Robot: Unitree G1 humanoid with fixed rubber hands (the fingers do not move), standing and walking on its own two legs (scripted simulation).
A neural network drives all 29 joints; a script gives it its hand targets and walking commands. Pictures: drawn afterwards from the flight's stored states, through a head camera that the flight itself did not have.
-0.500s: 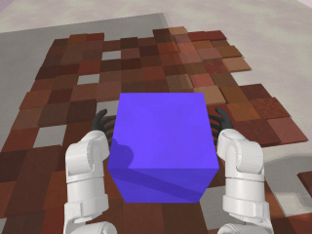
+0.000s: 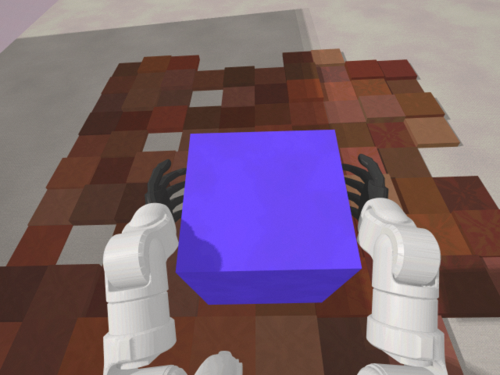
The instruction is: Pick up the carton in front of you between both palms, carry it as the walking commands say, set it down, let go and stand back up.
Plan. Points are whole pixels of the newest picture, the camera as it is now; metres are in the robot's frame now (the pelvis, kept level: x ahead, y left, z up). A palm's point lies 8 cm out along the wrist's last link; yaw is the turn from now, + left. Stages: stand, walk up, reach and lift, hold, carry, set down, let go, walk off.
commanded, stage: carry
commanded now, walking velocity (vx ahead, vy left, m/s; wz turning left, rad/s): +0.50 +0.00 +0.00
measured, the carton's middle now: (263, 227) +0.34 +0.03 +0.04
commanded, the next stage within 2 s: none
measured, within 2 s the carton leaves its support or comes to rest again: neither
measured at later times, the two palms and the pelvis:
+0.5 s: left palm (217, 91) +0.66 +0.14 +0.10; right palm (358, 97) +0.62 -0.15 +0.10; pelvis +0.30 +0.03 +0.00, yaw -3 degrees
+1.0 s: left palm (235, 37) +0.92 +0.13 +0.09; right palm (345, 34) +0.93 -0.17 +0.09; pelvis +0.60 -0.03 +0.00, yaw -1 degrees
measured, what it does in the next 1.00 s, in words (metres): walks ahead: left foot, then right foot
